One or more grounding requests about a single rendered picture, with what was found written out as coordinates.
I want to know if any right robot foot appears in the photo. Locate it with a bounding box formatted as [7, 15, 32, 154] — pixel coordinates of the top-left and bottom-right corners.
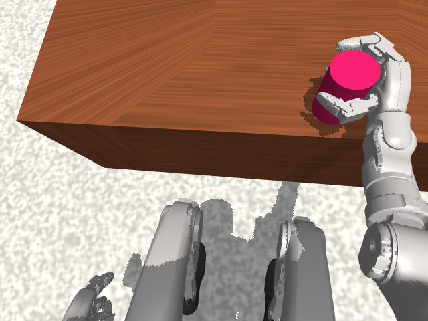
[263, 258, 277, 321]

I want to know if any left robot hand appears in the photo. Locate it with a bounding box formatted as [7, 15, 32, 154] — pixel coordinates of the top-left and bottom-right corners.
[62, 272, 115, 321]

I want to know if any can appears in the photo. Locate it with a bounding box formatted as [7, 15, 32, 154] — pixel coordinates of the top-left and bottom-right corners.
[312, 50, 381, 125]

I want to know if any right robot hand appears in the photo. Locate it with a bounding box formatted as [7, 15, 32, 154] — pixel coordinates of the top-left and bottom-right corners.
[316, 32, 411, 124]

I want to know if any left robot foot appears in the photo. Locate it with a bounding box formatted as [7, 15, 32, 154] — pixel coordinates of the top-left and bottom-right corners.
[183, 242, 206, 315]

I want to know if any right robot arm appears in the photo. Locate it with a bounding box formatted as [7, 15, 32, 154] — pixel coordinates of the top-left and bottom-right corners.
[358, 111, 428, 321]

